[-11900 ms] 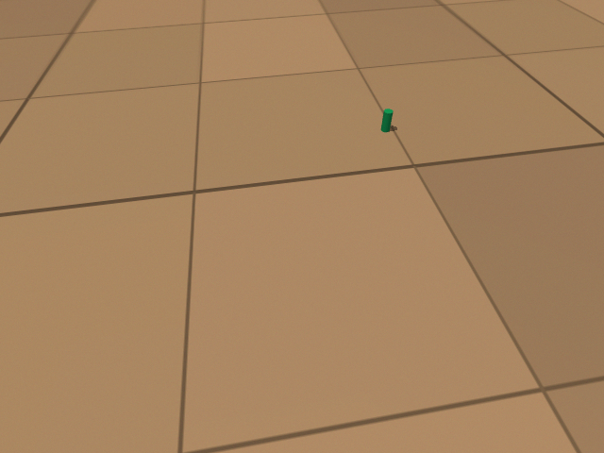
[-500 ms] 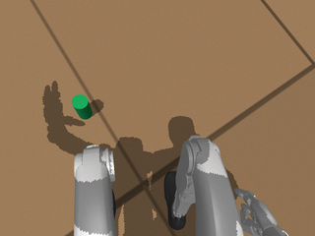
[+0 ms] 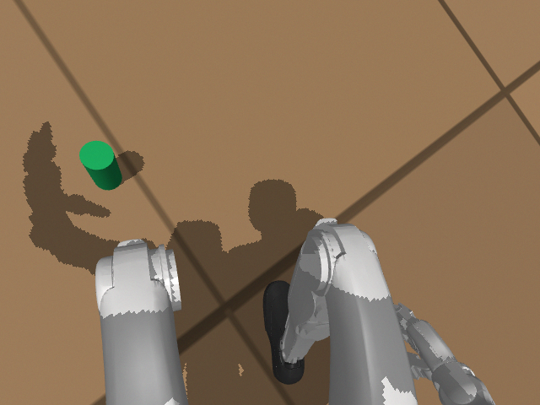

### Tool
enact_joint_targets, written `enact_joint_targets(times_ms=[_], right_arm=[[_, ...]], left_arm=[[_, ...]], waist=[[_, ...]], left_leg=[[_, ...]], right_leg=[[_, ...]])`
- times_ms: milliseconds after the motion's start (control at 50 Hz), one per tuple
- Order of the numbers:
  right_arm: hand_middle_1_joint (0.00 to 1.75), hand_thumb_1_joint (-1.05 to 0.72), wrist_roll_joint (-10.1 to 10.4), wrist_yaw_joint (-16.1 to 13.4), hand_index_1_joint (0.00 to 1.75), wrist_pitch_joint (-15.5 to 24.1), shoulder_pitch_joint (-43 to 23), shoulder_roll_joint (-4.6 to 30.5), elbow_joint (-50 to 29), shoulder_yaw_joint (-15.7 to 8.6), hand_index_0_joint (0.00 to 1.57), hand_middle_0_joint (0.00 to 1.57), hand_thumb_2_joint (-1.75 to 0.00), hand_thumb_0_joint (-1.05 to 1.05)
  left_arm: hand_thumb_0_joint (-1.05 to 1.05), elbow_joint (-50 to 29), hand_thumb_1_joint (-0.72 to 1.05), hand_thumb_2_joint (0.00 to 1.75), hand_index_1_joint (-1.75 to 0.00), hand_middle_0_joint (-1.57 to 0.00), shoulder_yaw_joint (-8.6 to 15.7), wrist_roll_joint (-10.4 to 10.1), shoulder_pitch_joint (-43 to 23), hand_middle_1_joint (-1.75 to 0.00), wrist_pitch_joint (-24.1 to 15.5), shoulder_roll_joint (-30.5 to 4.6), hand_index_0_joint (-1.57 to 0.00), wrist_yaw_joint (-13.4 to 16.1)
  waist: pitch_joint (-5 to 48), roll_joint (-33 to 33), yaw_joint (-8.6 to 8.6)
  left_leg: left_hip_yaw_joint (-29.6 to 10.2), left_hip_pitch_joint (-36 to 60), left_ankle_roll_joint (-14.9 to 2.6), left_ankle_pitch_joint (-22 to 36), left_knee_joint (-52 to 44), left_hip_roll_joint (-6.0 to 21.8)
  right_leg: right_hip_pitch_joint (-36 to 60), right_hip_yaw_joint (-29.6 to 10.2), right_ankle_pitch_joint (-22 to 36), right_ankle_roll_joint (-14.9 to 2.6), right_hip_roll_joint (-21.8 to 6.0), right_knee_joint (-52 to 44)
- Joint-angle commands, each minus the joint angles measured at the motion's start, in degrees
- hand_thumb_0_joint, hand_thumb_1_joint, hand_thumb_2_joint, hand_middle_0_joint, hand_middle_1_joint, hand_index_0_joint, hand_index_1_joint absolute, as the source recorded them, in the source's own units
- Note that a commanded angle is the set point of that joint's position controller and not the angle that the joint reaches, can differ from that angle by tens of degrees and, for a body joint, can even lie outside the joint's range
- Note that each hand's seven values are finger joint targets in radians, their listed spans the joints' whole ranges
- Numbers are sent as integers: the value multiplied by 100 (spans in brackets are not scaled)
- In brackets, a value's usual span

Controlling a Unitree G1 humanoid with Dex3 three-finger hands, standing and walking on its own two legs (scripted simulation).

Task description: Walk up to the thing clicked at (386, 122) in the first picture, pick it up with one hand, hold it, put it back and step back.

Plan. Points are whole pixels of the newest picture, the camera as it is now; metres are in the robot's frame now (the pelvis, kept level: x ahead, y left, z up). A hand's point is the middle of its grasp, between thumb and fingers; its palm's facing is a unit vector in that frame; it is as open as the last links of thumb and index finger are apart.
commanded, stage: approach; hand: left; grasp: from the side
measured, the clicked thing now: (103, 167) +0.49 +0.23 -0.27
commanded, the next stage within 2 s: close in in 0.16 s
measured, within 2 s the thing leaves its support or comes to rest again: neither
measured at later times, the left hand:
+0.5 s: hand (72, 180) +0.44 +0.27 -0.20, palm faces +0.14 -0.99 +0.05, open 17.6 cm
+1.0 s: hand (97, 179) +0.45 +0.23 -0.22, palm faces +0.17 -0.99 -0.01, open 17.1 cm
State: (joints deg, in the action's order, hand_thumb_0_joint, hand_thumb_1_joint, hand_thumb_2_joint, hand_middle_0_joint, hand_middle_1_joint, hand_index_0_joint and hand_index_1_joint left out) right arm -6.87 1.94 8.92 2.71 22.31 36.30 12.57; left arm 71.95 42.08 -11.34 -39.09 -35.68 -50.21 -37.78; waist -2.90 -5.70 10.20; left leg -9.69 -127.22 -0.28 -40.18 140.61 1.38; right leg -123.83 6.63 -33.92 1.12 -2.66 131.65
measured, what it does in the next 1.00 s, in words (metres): stands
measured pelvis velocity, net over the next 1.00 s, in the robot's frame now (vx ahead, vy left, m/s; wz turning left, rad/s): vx -0.02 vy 0.02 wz -0.13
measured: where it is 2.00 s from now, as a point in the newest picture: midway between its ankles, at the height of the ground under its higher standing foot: (225, 369)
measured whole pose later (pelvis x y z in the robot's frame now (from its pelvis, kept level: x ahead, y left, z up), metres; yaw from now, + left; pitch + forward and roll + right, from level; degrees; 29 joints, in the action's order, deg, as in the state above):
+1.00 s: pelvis -0.02 +0.02 -0.04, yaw -7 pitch +11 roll -18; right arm -22.1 7.5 0.2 -8.4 23.0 31.3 31.6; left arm 89.8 27.8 -4.4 -40.2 -65.5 -50.8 -4.3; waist -19.3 -16.0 17.1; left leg -21.6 -125.5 -0.1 -41.1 153.0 1.0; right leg -117.9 15.1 -30.1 4.0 0.9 135.0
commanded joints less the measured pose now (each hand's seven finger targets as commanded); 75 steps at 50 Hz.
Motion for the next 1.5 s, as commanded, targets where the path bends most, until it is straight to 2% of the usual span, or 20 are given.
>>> enact_joint_targets(times_ms=[0,40,60,80,100,140,180,200,220,260,280,320,360,420,500,720,880,1100,1160,1480], right_arm=[[30,-91,-170,-45,30,-29,460,1614,-153,-311,20,20,-90,0],[30,-92,-271,-17,30,-82,367,1668,-187,-220,20,20,-91,0],[30,-92,-298,-7,30,-134,286,1684,-158,-133,20,20,-91,0],[30,-92,-361,-4,30,-151,166,1777,-287,-106,20,20,-91,0],[30,-92,-420,-5,30,-193,74,1835,-315,-76,20,20,-91,0],[30,-93,-516,34,30,-253,-30,1822,-323,39,20,20,-91,0],[30,-93,-596,50,30,-294,-187,1865,-388,171,20,20,-91,0],[30,-94,-650,61,30,-333,-119,1883,-319,225,20,20,-91,0],[30,-94,-682,76,30,-360,-311,1889,-405,285,20,20,-91,0],[30,-95,-780,112,30,-409,-336,1961,-362,399,20,20,-91,0],[30,-95,-814,132,30,-420,-460,1943,-408,495,20,20,-91,0],[30,-95,-902,167,30,-478,-522,2023,-382,588,20,20,-91,0],[30,-95,-978,205,30,-528,-559,2023,-400,729,20,20,-91,0],[30,-95,-1088,247,30,-599,-697,2078,-432,829,20,20,-91,0],[30,-94,-1239,278,30,-701,-863,2117,-482,909,20,20,-91,0],[30,-93,-1415,359,30,-843,-978,2204,-565,1112,20,20,-91,0],[30,-92,-1515,421,30,-932,-1053,2177,-585,1185,20,20,-91,0],[30,-90,-1604,468,30,-1022,-1074,2152,-488,1251,20,20,-90,0],[30,-90,-1619,483,30,-1045,-1075,2119,-495,1276,20,20,-90,0],[30,-88,-1642,506,30,-1096,-1161,2099,-429,1291,20,20,-90,0]], left_arm=[[0,-883,-51,9,-12,-6,31,-4,-1329,-11,-872,-1884,-4,221],[0,-992,-52,10,-13,-6,154,40,-1421,-11,-1104,-2137,-3,350],[0,-420,-52,9,-13,-6,-32,38,-1056,-11,-1141,-1813,-4,384],[0,-803,-51,10,-13,-5,188,31,-1244,-12,-1283,-2085,-4,470],[0,-829,-53,9,-12,-5,190,68,-1321,-11,-1415,-2176,-4,536],[0,-392,-51,9,-11,-5,-152,55,-1176,-11,-1543,-1490,-4,617],[0,-201,-52,8,-10,-5,-275,64,-1258,-10,-1709,-1448,-4,718],[0,29,-52,7,-10,-6,-148,94,-1064,-9,-1775,-1588,-4,788],[0,89,-51,7,-10,-5,-538,110,-1147,-9,-1869,-1174,-4,807],[0,131,-61,0,-7,-7,-430,167,-1223,-7,-2049,-1440,-6,981],[0,203,-61,1,-7,-7,-605,180,-1292,-7,-2140,-1295,-6,1060],[0,298,-61,0,-7,-7,-393,187,-1195,-7,-2336,-1545,-7,1296],[0,362,-61,0,-7,-7,-408,186,-1281,-7,-2512,-1468,-7,1523],[0,453,-59,1,-7,-7,-383,305,-1214,-7,-2735,-1585,-7,1897],[0,547,-54,2,-6,-6,-678,468,-1231,-6,-2934,-1354,-5,2203],[0,913,-48,8,-7,-4,-1222,477,-1245,-8,-3222,-977,-4,2815],[0,1022,-49,10,-8,-4,-1370,658,-1361,-8,-3386,-941,-4,3320],[0,1169,-24,22,-13,-11,-1565,889,-1422,-12,-3430,-931,-10,3712],[0,1135,-15,33,-29,-29,-1614,927,-1523,-29,-3456,-945,-27,3793],[0,1262,30,66,-63,-64,-1735,1072,-1756,-63,-3400,-933,-64,4019]], waist=[[3368,2157,169],[3474,2326,151],[3317,2251,209],[3373,2460,192],[3390,2650,225],[3168,2542,458],[2967,2505,603],[2914,2461,612],[2716,2390,699],[2664,2412,760],[2534,2381,844],[2532,2406,784],[2480,2397,905],[2237,2490,883],[1964,2453,1076],[1452,2053,1328],[1276,2109,1411],[1327,2207,1509],[1342,2220,1570],[1298,2210,1652]], left_leg=[[271,2485,-8,543,-1649,56],[241,2593,29,810,-1536,72],[183,2647,53,840,-1518,71],[135,2792,92,1061,-1477,100],[118,2891,112,1146,-1450,108],[3,2917,149,1295,-1359,133],[-76,2853,162,1256,-1290,158],[-96,2778,159,1247,-1248,166],[-114,2737,165,1150,-1226,167],[-182,2729,181,1095,-1161,196],[-203,2630,169,1014,-1119,194],[-239,2613,182,1004,-1047,199],[-277,2610,184,1127,-966,200],[-329,2526,196,952,-969,214],[-411,2424,197,780,-961,231],[-679,2041,140,211,-934,227],[-724,2054,157,192,-935,245],[-835,2269,198,534,-931,271],[-817,2303,185,519,-926,269],[-877,2301,179,514,-965,276]], right_leg=[[1725,412,278,-265,287,-900],[1820,452,472,-273,306,-780],[1729,497,466,-267,306,-748],[1750,555,667,-284,312,-639],[1738,562,735,-288,308,-596],[1696,680,861,-281,320,-504],[1673,765,858,-268,340,-476],[1812,802,879,-257,371,-479],[1724,830,833,-246,361,-482],[1812,917,834,-229,413,-453],[1846,943,810,-213,421,-452],[1986,991,847,-202,452,-404],[2171,1044,989,-171,478,-397],[2186,1108,898,-164,517,-394],[2104,1184,840,-141,534,-417],[2013,1360,629,-61,584,-437],[2042,1388,681,-46,619,-494],[2144,1456,978,-48,652,-481],[2183,1445,970,-44,666,-529],[2090,1461,989,-53,681,-582]])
